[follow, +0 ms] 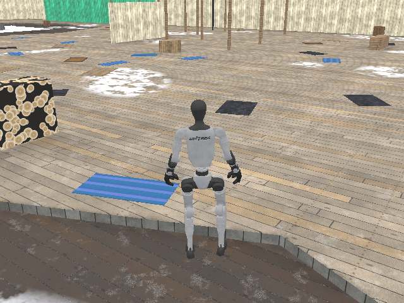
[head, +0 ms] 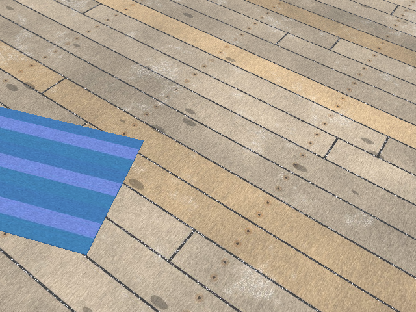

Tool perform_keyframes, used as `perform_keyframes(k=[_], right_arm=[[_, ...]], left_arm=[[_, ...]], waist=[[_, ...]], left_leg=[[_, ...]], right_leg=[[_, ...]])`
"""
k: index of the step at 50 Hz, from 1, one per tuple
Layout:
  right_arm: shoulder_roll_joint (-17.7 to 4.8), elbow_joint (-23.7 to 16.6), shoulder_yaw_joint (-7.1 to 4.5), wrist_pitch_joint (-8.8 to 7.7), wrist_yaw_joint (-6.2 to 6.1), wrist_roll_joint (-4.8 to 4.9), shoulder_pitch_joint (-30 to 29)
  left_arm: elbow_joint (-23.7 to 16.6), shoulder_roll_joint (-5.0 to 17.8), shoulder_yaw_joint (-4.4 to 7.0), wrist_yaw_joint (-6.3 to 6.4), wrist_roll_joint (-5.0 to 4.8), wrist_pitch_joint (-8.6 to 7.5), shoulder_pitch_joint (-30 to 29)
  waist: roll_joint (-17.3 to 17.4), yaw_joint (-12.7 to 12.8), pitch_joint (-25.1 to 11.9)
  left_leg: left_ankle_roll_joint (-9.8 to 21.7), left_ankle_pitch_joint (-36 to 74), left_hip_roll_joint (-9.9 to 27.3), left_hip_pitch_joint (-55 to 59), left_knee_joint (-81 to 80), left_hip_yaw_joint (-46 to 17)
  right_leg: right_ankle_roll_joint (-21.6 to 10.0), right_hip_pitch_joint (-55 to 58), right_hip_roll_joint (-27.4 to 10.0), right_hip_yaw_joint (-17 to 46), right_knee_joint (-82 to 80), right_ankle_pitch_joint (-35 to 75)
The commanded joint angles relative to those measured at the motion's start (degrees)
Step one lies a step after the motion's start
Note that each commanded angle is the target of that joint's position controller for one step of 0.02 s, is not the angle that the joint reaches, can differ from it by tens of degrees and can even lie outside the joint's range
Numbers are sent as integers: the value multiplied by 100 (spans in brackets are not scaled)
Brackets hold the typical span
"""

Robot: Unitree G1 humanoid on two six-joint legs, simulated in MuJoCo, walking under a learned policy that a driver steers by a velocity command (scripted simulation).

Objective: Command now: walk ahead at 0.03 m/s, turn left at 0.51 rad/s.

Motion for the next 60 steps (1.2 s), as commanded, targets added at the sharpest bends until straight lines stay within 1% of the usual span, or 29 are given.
perform_keyframes(k=[1, 2, 3, 5, 7, 11, 14, 18, 20, 21, 22, 23, 25, 28, 37, 39, 42, 47, 49, 50, 52, 53, 54, 55, 56, 57, 58, 59, 60], right_arm=[[-1621, -520, -385, -157, -46, -217, 458], [-1358, -544, -306, -283, 42, -369, 454], [-1175, -491, -252, -369, 58, -324, 183], [-668, -505, -107, -385, 8, -107, -300], [-453, -522, -3, -417, -50, -126, -287], [-433, -418, -5, -445, -138, -137, -73], [-538, -370, -55, -373, -101, -158, -102], [-411, -190, -16, -365, -44, -102, -146], [-286, -33, 19, -393, -34, -37, -108], [-227, 55, 27, -451, -2, -84, 81], [-281, 88, -6, -515, 73, -160, 287], [-221, 180, -2, -530, 112, -166, 233], [-178, 220, -9, -499, 101, -121, -238], [-136, 384, -37, -395, 43, -113, -136], [-93, 977, -83, -389, -60, -78, 187], [-70, 1113, -85, -359, -96, -71, 292], [-199, 1134, -138, -386, -172, 31, 366], [-10, 1091, -98, -766, -85, 124, 355], [138, 1019, -67, -917, -20, 146, 277], [69, 1025, -81, -951, -4, 140, 304], [11, 1186, -108, -977, 29, 136, 692], [-110, 1400, -184, -985, 49, 153, 1281], [-675, 1670, -392, -986, 65, 109, 2117], [-996, 1896, -485, -884, 46, 49, 2909], [-343, 1920, -250, -863, 78, -79, 2892], [-132, 1862, -143, -869, 74, -162, 2608], [30, 1923, -43, -844, 94, -130, 2498], [243, 2010, 73, -792, 125, -100, 2469], [414, 2109, 178, -703, 142, -118, 2490]], left_arm=[[-514, 374, 114, -14, 145, -32, -65], [-516, 621, 203, 15, -37, -44, -409], [-426, 633, 235, 48, -110, -8, -288], [-151, 607, 262, 137, 17, 55, 9], [-142, 533, 251, 83, 20, 30, 93], [-190, 229, 98, 3, -22, -11, -142], [-116, 276, 68, -33, -58, 28, -100], [41, 308, 61, -9, -74, 13, 63], [224, 249, 20, -48, 12, -67, 321], [285, 447, 42, -59, 86, -97, 418], [330, 800, 126, -61, 81, -108, 431], [422, 619, 129, -109, 24, -116, 342], [469, 329, 68, -154, 74, -170, 262], [639, 283, 35, -141, 68, -265, 314], [1121, 261, -18, -55, 31, -272, 484], [1270, 165, -40, -47, 31, -239, 639], [1233, 171, -35, 22, -53, -263, 651], [1371, 236, -15, -31, -140, -581, 1235], [1468, 559, 83, -76, -168, -633, 1558], [1474, 619, 109, -86, -166, -619, 1534], [1311, 534, 101, -118, -175, -589, 1132], [1106, 495, 73, -134, -178, -597, 541], [902, 360, 40, -132, -170, -679, 149], [1011, 56, -20, -150, -136, -761, 506], [1085, 107, -8, -209, -213, -810, 528], [984, -12, -33, -271, -378, -811, 273], [864, -239, -106, -317, -431, -785, 82], [763, -370, -142, -340, -363, -761, -52], [681, -573, -204, -369, -341, -720, -8]], waist=[[2187, -170, -674], [1334, -396, -837], [1037, -135, -465], [776, 83, -385], [686, 142, -571], [787, 4, -799], [945, -99, -642], [827, -94, -345], [557, 117, -357], [292, 36, -503], [-273, -223, -560], [-476, -173, -576], [-237, 39, -406], [-204, 3, -217], [87, 15, -6], [193, 21, -47], [202, 9, 459], [-196, 157, 639], [-908, 158, 587], [-965, 79, 604], [-667, -198, 486], [-409, -601, 318], [578, -911, -67], [2021, -978, -584], [1291, -855, -384], [642, -688, -13], [354, -590, 288], [208, -508, 326], [404, -385, 339]], left_leg=[[1839, 4183, 2199, 1220, -1791, -3193], [2057, 3602, 2081, 881, -1919, -2990], [1679, 3098, 1710, 695, -1831, -2353], [1148, 2856, 1213, 609, -1610, -1722], [1128, 3287, 1036, 707, -1596, -1461], [1078, 3673, 1026, 1562, -1515, -1371], [1195, 3344, 1039, 1211, -1564, -1488], [1255, 2882, 1047, 1008, -1619, -1882], [941, 2649, 802, 841, -1590, -1758], [684, 2182, 615, 672, -1571, -1624], [492, 1601, 289, 476, -1557, -1306], [319, 1244, 46, 684, -1611, -1014], [267, 1254, -11, 789, -1461, -911], [288, 1432, -17, 821, -1465, -905], [191, 1575, -44, 902, -1540, -830], [231, 396, -154, 873, -1584, -752], [476, -2017, -204, 125, -1566, -880], [573, -1396, -231, -553, -894, -820], [431, -456, -470, -996, 43, -256], [406, -140, -377, -1021, 159, -120], [481, 175, -321, -219, -438, -119], [568, 874, -331, 875, -1136, -310], [775, 2532, 206, 2212, -1476, -1433], [1494, 3927, 1405, 3833, -1979, -3103], [1855, 3962, 1901, 3745, -2072, -3734], [1868, 3708, 1923, 3699, -1982, -3261], [1742, 3504, 1781, 3678, -1995, -2666], [1517, 3305, 1585, 3675, -1957, -2221], [1419, 2960, 1458, 3396, -2003, -2004]], right_leg=[[359, -1994, 738, 568, 3370, -2354], [297, -1911, 658, 1182, 4265, -2136], [210, -2006, 558, 1253, 4297, -1631], [259, -1800, 479, 1193, 4236, -864], [287, -1422, 514, 1202, 4089, -316], [354, -951, 421, 1270, 2120, -254], [369, -129, 478, 1088, 1135, -833], [261, 359, 493, 1078, -131, -629], [94, 1149, 455, 1163, -1538, 958], [2, 1654, 226, 1429, -1515, 1831], [-173, 1879, 14, 1486, -1096, 2427], [-307, 1572, 93, 1417, -994, 1783], [-206, 1294, 197, 1375, -1182, 1156], [-133, 1143, 246, 1345, -1266, 996], [-143, 1109, 338, 1297, -1408, 807], [-193, 1051, 497, 1145, -1395, -197], [-468, 516, 609, 1164, -1153, -1957], [-1024, 811, 149, 2069, -1438, -1986], [-1503, 1408, -651, 3342, -2091, -1510], [-1618, 1517, -929, 3567, -2101, -796], [-1424, 1241, -723, 2999, -1711, 506], [-1152, 743, -220, 2241, -1074, 1642], [-735, -79, 592, 1262, 811, 2683], [-290, -1892, 1179, 712, 3054, 88], [-359, -2664, 1114, 1293, 4662, -1621], [-549, -3515, 965, 1637, 5710, -1650], [-626, -4349, 812, 1510, 6385, -1546], [-705, -4894, 650, 1347, 6864, -1419], [-697, -5194, 560, 1125, 7674, -1587]])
